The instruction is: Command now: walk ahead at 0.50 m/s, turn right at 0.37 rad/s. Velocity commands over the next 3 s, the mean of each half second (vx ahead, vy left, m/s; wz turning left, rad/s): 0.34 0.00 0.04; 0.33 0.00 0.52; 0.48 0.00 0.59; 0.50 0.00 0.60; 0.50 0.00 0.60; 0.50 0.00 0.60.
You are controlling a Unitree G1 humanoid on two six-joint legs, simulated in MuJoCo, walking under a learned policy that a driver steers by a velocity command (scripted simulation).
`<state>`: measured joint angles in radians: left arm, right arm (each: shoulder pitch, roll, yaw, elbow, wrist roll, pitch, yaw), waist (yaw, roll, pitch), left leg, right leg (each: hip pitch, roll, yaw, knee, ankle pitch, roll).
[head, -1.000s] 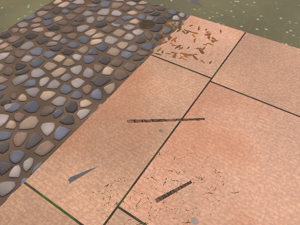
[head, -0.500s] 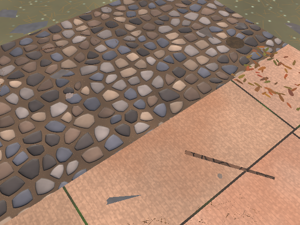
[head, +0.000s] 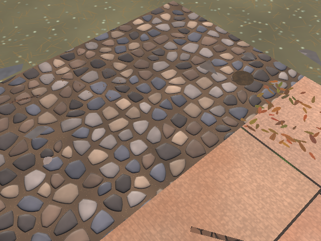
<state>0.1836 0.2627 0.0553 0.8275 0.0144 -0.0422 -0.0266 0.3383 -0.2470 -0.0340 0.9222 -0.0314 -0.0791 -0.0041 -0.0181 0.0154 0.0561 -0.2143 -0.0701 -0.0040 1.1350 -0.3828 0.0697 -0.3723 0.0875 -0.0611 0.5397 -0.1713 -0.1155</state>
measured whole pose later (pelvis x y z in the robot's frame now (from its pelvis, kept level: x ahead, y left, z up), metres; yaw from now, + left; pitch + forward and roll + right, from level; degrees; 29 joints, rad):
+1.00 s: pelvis +0.35 -0.01 +0.01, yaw +19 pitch +2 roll +1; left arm 0.20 0.28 0.03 0.76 0.03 -0.05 0.04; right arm 0.32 -0.29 -0.10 0.82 -0.02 0.00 0.02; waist -0.02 0.01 -0.05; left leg -0.37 -0.16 -0.18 0.69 -0.38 0.07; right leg -0.27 0.02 0.03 0.46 -0.22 -0.02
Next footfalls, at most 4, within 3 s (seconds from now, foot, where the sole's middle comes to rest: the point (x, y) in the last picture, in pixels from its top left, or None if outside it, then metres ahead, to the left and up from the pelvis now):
0.42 left None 0.37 0.09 -0.76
0.96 right None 0.43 -0.10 -0.76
1.42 left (112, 212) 0.60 0.24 -0.76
1.92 right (100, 144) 0.94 0.32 -0.76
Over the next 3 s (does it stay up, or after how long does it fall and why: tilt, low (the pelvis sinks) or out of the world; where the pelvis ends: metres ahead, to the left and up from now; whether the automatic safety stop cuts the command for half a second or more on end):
stays up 0.98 0.82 -0.01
